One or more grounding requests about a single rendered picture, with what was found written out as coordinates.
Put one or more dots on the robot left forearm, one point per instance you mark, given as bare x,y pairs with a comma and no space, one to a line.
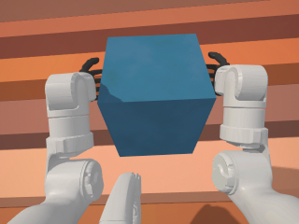
67,100

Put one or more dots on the right robot upper arm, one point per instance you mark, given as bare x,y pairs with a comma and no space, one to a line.
246,178

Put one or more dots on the robot left hand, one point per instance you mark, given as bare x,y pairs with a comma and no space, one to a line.
85,69

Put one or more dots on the robot right hand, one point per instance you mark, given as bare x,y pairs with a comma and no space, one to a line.
222,62

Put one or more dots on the carton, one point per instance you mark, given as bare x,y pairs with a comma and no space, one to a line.
155,94

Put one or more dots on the left robot thigh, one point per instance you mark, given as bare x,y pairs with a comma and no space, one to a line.
119,208

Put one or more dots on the robot right forearm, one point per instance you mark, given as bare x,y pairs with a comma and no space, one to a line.
244,91

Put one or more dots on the left robot upper arm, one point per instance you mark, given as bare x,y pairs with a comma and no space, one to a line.
70,187

